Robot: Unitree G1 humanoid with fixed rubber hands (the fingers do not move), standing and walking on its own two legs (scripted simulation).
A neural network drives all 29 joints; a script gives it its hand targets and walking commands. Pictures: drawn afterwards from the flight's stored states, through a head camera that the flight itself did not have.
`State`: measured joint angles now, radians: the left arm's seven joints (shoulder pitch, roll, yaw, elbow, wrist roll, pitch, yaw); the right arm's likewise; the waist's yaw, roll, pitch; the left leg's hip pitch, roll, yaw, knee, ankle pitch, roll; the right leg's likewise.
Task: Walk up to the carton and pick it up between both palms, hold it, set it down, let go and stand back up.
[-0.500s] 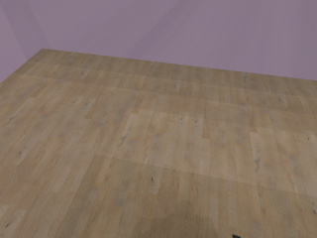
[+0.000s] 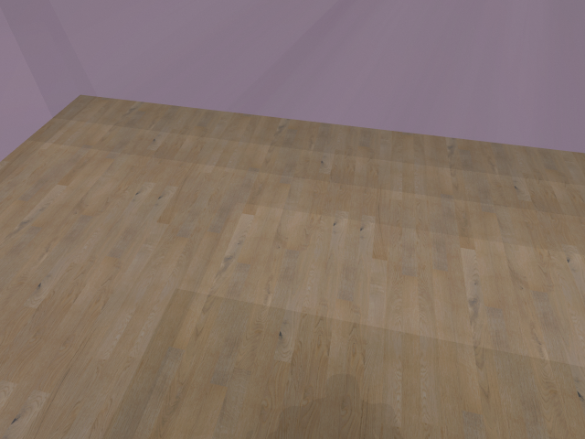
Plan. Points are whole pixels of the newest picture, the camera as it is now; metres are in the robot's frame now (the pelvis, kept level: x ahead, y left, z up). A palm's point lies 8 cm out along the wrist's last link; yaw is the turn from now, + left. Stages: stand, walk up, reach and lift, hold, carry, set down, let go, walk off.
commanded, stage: stand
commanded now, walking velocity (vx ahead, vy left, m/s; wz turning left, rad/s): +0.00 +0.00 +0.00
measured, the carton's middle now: out of the picture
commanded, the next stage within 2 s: walk up in 0.58 s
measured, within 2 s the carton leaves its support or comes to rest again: neither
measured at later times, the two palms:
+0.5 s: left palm out of the picture +0.00 +0.21 -0.14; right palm out of the picture -0.02 -0.21 -0.14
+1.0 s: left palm out of the picture +0.07 +0.24 -0.12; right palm out of the picture +0.02 -0.30 -0.15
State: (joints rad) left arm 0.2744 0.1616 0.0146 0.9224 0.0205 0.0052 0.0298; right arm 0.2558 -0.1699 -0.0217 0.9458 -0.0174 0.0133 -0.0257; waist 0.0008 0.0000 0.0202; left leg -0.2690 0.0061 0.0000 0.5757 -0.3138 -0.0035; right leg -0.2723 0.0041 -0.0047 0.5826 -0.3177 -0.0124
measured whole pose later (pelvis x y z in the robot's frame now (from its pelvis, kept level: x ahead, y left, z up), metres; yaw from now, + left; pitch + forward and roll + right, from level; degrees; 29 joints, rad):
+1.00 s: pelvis -0.03 -0.03 -0.01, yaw -11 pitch -2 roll +2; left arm 0.19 0.27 0.10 0.94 0.04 0.08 -0.01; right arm 0.09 -0.24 -0.08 1.00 -0.08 0.00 -0.09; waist 0.03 0.01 0.13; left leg -0.24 0.11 0.16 0.62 -0.32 -0.03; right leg -0.45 -0.10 0.01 0.94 -0.46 0.07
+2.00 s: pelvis -0.18 -0.17 -0.01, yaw -72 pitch -3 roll +2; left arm 0.20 0.31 0.04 0.85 0.05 0.11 -0.10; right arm 0.31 -0.25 -0.03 0.74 -0.04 -0.03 -0.07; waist 0.03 -0.02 0.06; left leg -0.31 0.03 0.12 0.62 -0.25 0.02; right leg -0.47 0.09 0.14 0.94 -0.39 0.05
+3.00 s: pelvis -0.47 -0.43 -0.03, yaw -128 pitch -2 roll +1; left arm 0.21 0.25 0.05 0.78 0.02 -0.01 -0.06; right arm 0.40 -0.29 -0.01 0.80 -0.05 0.00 -0.01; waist 0.01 0.02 0.09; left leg -0.21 0.24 0.14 1.02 -0.54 -0.01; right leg -0.50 -0.01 -0.02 0.79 -0.24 -0.03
